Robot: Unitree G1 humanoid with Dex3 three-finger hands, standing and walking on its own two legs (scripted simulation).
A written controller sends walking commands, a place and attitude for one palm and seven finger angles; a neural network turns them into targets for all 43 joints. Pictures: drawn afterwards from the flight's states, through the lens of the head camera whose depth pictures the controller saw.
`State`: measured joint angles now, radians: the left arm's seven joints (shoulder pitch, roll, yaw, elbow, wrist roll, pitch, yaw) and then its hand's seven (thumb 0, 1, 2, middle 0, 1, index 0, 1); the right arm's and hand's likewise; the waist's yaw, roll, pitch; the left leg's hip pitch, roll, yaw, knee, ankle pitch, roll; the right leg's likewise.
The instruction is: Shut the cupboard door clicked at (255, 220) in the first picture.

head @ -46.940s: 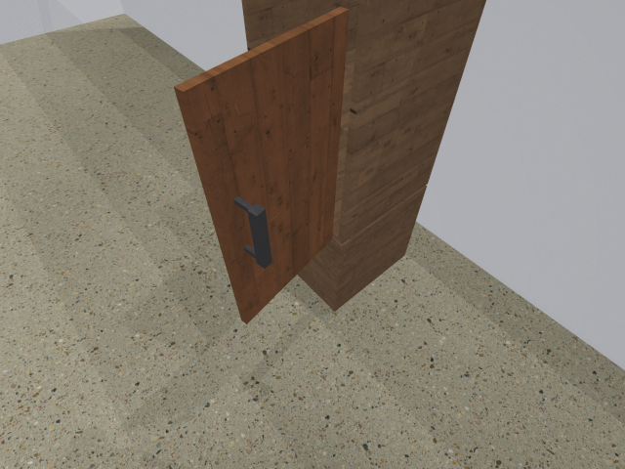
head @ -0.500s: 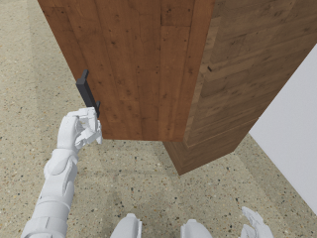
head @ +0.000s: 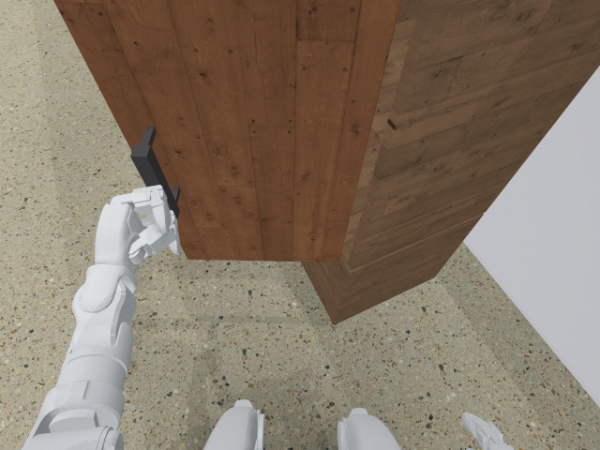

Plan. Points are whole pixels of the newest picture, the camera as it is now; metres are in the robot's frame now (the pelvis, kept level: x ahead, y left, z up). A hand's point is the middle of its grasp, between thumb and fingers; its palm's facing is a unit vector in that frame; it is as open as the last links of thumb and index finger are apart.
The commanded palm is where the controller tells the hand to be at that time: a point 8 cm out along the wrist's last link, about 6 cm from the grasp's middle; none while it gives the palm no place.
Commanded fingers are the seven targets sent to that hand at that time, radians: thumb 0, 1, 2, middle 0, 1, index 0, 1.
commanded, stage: bring the fist close to the handle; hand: left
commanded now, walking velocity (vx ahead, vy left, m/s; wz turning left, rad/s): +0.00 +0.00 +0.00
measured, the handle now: (161, 176) +0.48 +0.22 +0.05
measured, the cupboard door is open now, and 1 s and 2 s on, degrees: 64 50 35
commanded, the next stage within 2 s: push the door shut along its arc in 0.02 s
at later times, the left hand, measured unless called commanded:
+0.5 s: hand (172, 207) +0.42 +0.19 +0.06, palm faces -0.10 -0.99 -0.02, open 3.1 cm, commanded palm +0.41 +0.23 +0.06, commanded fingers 0.00 0.90 0.90 -1.30 -1.50 -1.30 -1.50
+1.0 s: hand (198, 176) +0.48 +0.16 +0.05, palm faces -0.23 -0.97 -0.04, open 3.1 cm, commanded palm +0.48 +0.20 +0.06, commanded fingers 0.00 0.90 0.90 -1.30 -1.50 -1.30 -1.50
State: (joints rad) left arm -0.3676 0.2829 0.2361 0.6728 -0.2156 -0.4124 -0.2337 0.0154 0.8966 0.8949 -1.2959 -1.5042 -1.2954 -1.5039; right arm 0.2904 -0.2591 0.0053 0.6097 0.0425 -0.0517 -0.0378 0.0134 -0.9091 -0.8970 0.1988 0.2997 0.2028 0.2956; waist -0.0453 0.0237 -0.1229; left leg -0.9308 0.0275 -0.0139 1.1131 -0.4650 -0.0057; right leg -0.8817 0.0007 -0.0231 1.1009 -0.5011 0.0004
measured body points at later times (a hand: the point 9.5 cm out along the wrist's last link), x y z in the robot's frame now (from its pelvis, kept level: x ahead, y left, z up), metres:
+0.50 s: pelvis -0.01 +0.01 -0.01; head +0.08 +0.02 +0.43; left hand +0.42 +0.24 +0.06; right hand +0.10 -0.25 -0.12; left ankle +0.04 +0.12 -0.65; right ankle +0.02 -0.12 -0.65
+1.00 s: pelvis -0.02 +0.01 -0.03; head +0.11 +0.03 +0.40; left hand +0.48 +0.22 +0.06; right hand +0.02 -0.27 -0.14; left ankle +0.04 +0.12 -0.65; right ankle +0.02 -0.12 -0.65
